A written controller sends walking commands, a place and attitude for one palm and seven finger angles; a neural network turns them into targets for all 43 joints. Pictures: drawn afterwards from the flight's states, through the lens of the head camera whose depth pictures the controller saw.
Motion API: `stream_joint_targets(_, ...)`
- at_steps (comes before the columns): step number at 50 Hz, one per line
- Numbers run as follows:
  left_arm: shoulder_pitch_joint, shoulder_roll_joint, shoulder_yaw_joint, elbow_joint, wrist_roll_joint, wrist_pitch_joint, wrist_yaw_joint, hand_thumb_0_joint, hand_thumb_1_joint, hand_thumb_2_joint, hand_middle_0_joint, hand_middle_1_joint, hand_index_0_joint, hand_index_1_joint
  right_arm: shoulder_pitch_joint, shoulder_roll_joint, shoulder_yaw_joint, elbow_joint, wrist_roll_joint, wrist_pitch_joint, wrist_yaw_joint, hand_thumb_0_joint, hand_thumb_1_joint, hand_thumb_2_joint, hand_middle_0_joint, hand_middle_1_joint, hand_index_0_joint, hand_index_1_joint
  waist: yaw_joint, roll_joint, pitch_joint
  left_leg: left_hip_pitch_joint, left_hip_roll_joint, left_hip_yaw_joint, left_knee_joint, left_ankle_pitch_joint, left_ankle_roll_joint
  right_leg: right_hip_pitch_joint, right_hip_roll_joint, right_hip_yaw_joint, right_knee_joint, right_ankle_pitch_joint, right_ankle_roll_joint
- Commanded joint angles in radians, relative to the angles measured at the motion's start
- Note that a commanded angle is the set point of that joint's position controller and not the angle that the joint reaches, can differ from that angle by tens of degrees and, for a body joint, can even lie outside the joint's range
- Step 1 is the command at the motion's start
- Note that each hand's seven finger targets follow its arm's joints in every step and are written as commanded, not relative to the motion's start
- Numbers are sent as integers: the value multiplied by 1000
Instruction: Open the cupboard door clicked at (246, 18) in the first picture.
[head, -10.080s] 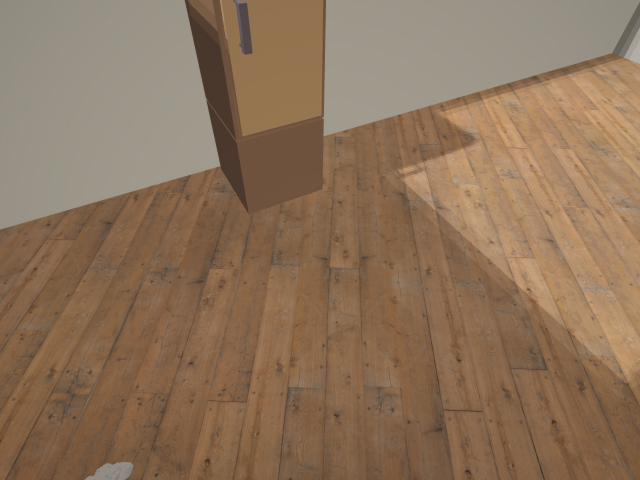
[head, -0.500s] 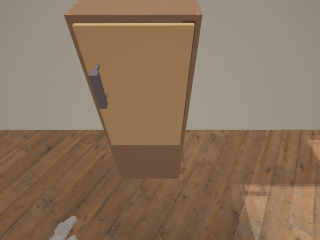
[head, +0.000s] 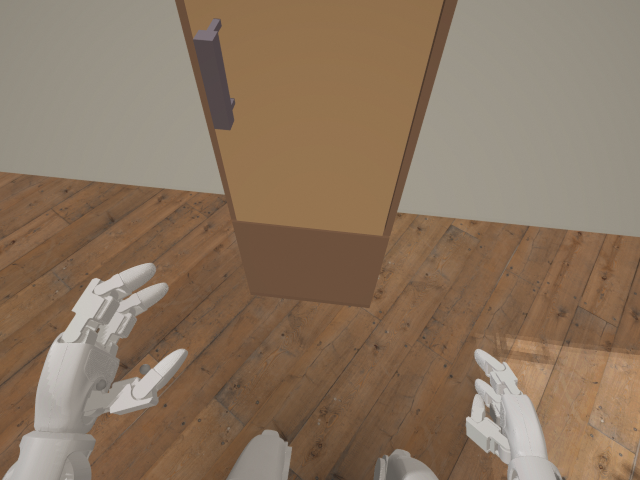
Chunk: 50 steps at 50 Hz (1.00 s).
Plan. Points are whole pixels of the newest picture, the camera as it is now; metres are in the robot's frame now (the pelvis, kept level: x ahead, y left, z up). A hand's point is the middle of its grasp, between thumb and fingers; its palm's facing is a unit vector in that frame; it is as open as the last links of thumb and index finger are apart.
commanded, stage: raise the hand with hooked fingers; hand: left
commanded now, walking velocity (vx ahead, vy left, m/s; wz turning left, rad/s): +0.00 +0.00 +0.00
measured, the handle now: (220, 76) +0.63 +0.24 +0.13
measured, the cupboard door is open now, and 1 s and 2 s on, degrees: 0 0 0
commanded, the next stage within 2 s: move the hooked fingers beside the handle in 1.46 s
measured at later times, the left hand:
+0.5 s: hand (127, 293) +0.27 +0.25 +0.10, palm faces -0.03 -1.00 -0.07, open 12.9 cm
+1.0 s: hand (80, 204) +0.33 +0.30 +0.17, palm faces +0.05 -1.00 -0.06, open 14.0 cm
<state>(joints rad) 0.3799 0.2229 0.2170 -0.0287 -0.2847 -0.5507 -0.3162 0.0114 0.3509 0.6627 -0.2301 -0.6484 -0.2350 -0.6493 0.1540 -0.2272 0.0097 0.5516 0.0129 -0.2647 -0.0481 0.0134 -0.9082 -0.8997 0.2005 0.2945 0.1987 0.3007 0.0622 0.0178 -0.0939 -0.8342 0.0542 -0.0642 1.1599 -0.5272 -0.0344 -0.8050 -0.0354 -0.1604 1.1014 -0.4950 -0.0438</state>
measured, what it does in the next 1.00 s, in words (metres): rises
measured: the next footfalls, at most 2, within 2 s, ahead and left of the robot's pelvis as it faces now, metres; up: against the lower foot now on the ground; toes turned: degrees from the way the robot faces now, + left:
none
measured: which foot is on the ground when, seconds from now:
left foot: down 0.00-1.00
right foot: down 0.00-1.00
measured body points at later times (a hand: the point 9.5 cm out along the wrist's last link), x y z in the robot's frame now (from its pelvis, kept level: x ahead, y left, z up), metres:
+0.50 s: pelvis +0.01 +0.03 +0.04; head +0.06 +0.04 +0.49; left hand +0.27 +0.30 +0.10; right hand +0.16 -0.24 -0.03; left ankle +0.03 +0.14 -0.65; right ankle +0.03 -0.10 -0.65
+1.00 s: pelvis +0.03 +0.03 +0.06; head +0.06 +0.03 +0.51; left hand +0.32 +0.35 +0.17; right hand +0.18 -0.22 -0.02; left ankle +0.03 +0.14 -0.65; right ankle +0.03 -0.10 -0.65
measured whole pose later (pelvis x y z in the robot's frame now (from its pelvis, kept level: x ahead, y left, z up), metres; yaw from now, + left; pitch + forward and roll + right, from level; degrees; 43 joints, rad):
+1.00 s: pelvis +0.03 +0.03 +0.06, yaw -2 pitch +6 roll -2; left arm -0.09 0.42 0.44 0.35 -0.33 -0.18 -0.44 -0.01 -0.50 0.30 -0.30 -1.20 -0.30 -1.20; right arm 0.28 -0.26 0.06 0.59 0.05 -0.21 -0.10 0.02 -0.90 -0.90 0.21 0.30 0.20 0.30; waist 0.01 0.03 -0.06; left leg -0.47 0.03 0.01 0.77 -0.40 0.01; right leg -0.46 -0.04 -0.10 0.71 -0.35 0.00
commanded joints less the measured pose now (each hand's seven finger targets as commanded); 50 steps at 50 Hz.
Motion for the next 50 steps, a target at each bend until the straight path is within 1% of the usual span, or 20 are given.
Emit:
stream_joint_targets(1, -140, 226, 88, -1, -25, 156, -104, 0, 130, 570, -255, -795, -255, -795, 23, -164, -54, -134, 39, -32, -40, 0, -900, -900, 200, 300, 200, 300, -88, -35, -155, 39, -56, 46, -200, 106, 63, 187, 27, 219, -332, -79, 35)
stream_joint_targets(4, -82, 261, 194, -71, -73, 294, -70, 0, 60, 540, -260, -840, -260, -840, -7, -137, -46, -188, 41, -8, -44, 0, -900, -900, 200, 300, 200, 300, -8, -6, -275, 114, -71, 57, -263, 203, 57, 342, 5, 208, -347, 21, 44)
stream_joint_targets(6, -37, 261, 260, -111, -102, 310, -3, 0, 13, 520, -263, -870, -263, -870, -15, -110, -44, -193, 34, -1, -39, 0, -900, -900, 200, 300, 200, 300, 25, -49, -304, 145, -64, 50, -291, 278, 50, 398, 18, 172, -325, 125, 41)
stream_joint_targets(8, -48, 223, 256, -181, -99, 265, 66, 0, -33, 500, -267, -900, -267, -900, 13, -96, -45, -180, 30, -7, -29, 0, -900, -900, 200, 300, 200, 300, 14, -17, -275, 181, -60, 53, -325, 314, 44, 373, 30, 130, -310, 203, 39)
stream_joint_targets(11, -128, 202, 198, -171, -52, 179, 112, 0, -103, 470, -272, -945, -272, -945, 32, -116, -46, -151, 20, -19, -18, 0, -900, -900, 200, 300, 200, 300, -33, -7, -161, 183, -53, 46, -349, 283, 44, 293, 44, 107, -309, 175, 35)
stream_joint_targets(14, -203, 179, 106, -82, -5, 135, 70, 0, -173, 440, -277, -990, -277, -990, 75, -152, -47, -125, 22, -33, -15, 0, -900, -900, 200, 300, 200, 300, -91, 25, -83, 191, -50, 44, -364, 187, 47, 193, 44, 97, -323, 83, 34)
stream_joint_targets(16, -251, 183, 76, -53, -13, 140, 15, 0, -220, 420, -280, -1020, -280, -1020, 81, -171, -49, -128, 32, -40, -23, 0, -900, -900, 200, 300, 200, 300, -101, 19, -78, 203, -54, 42, -376, 148, 51, 200, 44, 106, -344, 50, 30)
stream_joint_targets(19, -303, 277, 147, -61, -36, 170, -39, 0, -290, 390, -285, -1065, -285, -1065, 89, -184, -52, -130, 40, -48, -42, 0, -900, -900, 200, 300, 200, 300, -78, 24, -178, 259, -55, 40, -399, 168, 55, 272, 38, 114, -366, 72, 32)
stream_joint_targets(21, -336, 339, 216, -76, -57, 184, -41, 0, -337, 370, -288, -1095, -288, -1095, 87, -183, -45, -128, 36, -48, -49, 0, -900, -900, 200, 300, 200, 300, -58, 47, -204, 293, -54, 32, -414, 226, 52, 317, 43, 103, -360, 132, 26)
stream_joint_targets(23, -323, 347, 255, -107, -69, 182, -21, 0, -383, 350, -292, -1125, -292, -1125, 79, -169, -40, -130, 34, -50, -47, 0, -900, -900, 200, 300, 200, 300, -33, 105, -228, 342, -51, 29, -433, 316, 43, 353, 45, 86, -348, 223, 19)
stream_joint_targets(26, -314, 335, 268, -82, -77, 190, 11, 0, -453, 320, -297, -1170, -297, -1170, 87, -163, -33, -129, 27, -45, -36, 0, -900, -900, 200, 300, 200, 300, -27, 99, -203, 369, -49, 27, -441, 413, 36, 373, 56, 71, -345, 318, 17)
stream_joint_targets(29, -342, 278, 206, -12, -60, 228, 4, 0, -500, 300, -300, -1200, -300, -1200, 84, -167, -32, -122, 34, -31, -26, 0, -900, -900, 200, 300, 200, 300, -55, 118, -138, 382, -45, 32, -456, 409, 28, 332, 55, 63, -362, 325, 22)
stream_joint_targets(31, -381, 268, 173, 50, -51, 275, -24, 0, -500, 300, -300, -1200, -300, -1200, 87, -178, -29, -125, 37, -19, -27, 0, -900, -900, 200, 300, 200, 300, -67, 87, -98, 369, -45, 29, -467, 391, 31, 336, 59, 64, -379, 322, 20)
stream_joint_targets(33, -442, 299, 175, 62, -42, 310, -55, 0, -500, 300, -300, -1200, -300, -1200, 86, -186, -32, -127, 42, -11, -34, 0, -900, -900, 200, 300, 200, 300, -73, 56, -117, 386, -43, 31, -475, 387, 35, 349, 56, 67, -395, 331, 25)
stream_joint_targets(36, -532, 365, 231, 63, -52, 333, -77, 0, -500, 300, -300, -1200, -300, -1200, 82, -187, -24, -132, 38, -1, -45, 0, -900, -900, 200, 300, 200, 300, -61, 64, -153, 411, -49, 31, -482, 404, 38, 389, 57, 73, -407, 349, 19)
stream_joint_targets(39, -604, 418, 295, 53, -66, 303, -79, 0, -500, 300, -300, -1200, -300, -1200, 75, -178, -18, -128, 33, -2, -53, 0, -900, -900, 200, 300, 200, 300, -55, 31, -201, 447, -49, 27, -492, 433, 38, 425, 57, 77, -419, 374, 21)
stream_joint_targets(41, -645, 443, 313, 48, -68, 278, -76, 0, -500, 300, -300, -1200, -300, -1200, 74, -175, -13, -117, 28, -3, -54, 0, -900, -900, 200, 300, 200, 300, -50, 73, -214, 470, -49, 29, -492, 462, 35, 438, 60, 81, -419, 396, 16)
stream_joint_targets(45, -672, 419, 285, 135, -62, 286, -100, 0, -500, 300, -300, -1200, -300, -1200, 77, -174, -13, -97, 34, -2, -56, 0, -900, -900, 200, 300, 200, 300, -60, 115, -192, 501, -46, 34, -506, 489, 33, 428, 55, 83, -439, 417, 18)
stream_joint_targets(48, -693, 437, 285, 223, -65, 339, -140, 0, -500, 300, -300, -1200, -300, -1200, 77, -185, -15, -94, 41, 8, -62, 0, -900, -900, 200, 300, 200, 300, -59, 92, -174, 480, -50, 40, -520, 459, 38, 448, 50, 86, -460, 416, 18)
stream_joint_targets(50, -650, 412, 269, 264, -71, 365, -159, 0, -500, 300, -300, -1200, -300, -1200, 79, -187, -18, -104, 43, 12, -61, 0, -900, -900, 200, 300, 200, 300, -52, 53, -166, 465, -53, 43, -527, 450, 41, 457, 47, 85, -469, 417, 20)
